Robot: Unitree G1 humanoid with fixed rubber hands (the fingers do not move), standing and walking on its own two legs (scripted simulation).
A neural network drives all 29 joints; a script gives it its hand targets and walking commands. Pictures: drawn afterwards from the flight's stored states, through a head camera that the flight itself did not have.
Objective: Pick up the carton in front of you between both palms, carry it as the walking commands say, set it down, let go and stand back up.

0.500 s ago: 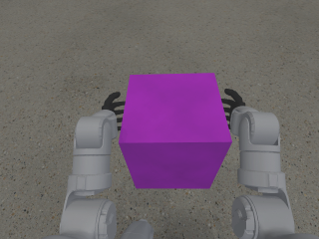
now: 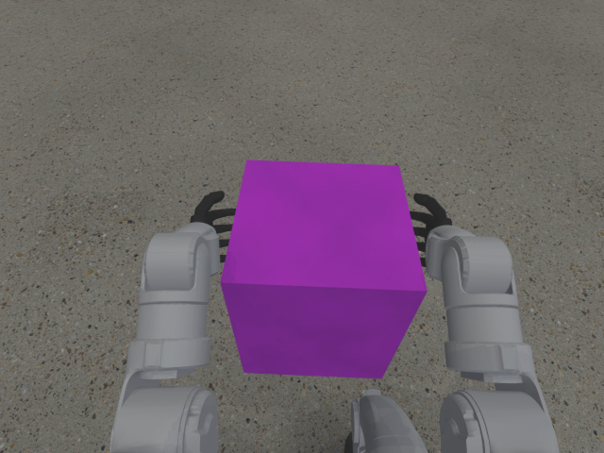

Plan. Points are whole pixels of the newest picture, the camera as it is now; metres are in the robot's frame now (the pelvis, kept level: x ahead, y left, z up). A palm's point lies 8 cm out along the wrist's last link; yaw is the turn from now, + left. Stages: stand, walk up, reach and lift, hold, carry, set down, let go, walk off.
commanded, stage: carry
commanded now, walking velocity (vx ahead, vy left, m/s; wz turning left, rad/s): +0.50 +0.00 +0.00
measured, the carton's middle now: (317, 274) +0.35 -0.02 +0.00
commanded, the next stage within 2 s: none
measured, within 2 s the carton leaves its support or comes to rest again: neither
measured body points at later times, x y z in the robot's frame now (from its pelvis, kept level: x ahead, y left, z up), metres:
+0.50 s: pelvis +0.32 -0.02 +0.02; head +0.35 -0.04 +0.47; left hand +0.66 +0.15 +0.11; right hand +0.68 -0.16 +0.11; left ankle +0.41 +0.13 -0.67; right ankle +0.28 -0.09 -0.73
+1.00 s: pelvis +0.64 +0.04 +0.02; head +0.61 +0.05 +0.47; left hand +0.91 +0.18 +0.09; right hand +0.90 -0.13 +0.09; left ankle +0.59 +0.11 -0.73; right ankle +0.74 -0.13 -0.68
